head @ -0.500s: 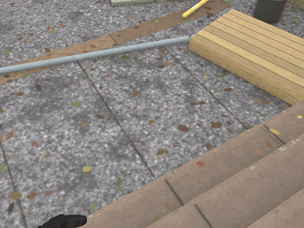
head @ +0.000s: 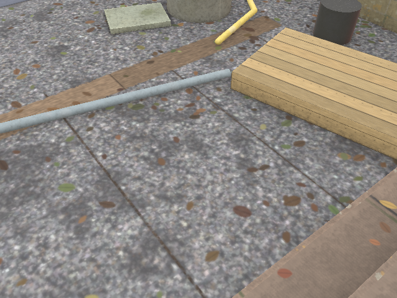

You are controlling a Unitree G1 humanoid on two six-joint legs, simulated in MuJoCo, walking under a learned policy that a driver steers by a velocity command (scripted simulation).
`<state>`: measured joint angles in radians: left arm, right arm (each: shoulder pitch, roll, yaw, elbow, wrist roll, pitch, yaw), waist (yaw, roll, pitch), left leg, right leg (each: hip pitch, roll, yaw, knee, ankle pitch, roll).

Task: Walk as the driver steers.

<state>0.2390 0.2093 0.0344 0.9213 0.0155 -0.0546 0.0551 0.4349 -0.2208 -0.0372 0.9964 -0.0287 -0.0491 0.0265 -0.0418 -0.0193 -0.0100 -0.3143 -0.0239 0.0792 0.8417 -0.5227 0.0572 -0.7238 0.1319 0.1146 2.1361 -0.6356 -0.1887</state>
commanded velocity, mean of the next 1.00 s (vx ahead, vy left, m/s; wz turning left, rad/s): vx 0.52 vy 0.00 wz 0.45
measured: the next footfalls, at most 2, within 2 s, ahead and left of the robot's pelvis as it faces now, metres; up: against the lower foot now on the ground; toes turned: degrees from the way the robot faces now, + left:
right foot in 0.36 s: +0.50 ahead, -0.10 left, -0.17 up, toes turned -4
left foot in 0.96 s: +0.71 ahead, +0.20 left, -0.35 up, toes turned +34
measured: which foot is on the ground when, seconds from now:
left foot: down 0.00-0.36, up 0.38-0.94, down 0.96-1.00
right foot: up 0.00-0.34, down 0.36-0.96, up 0.98-1.00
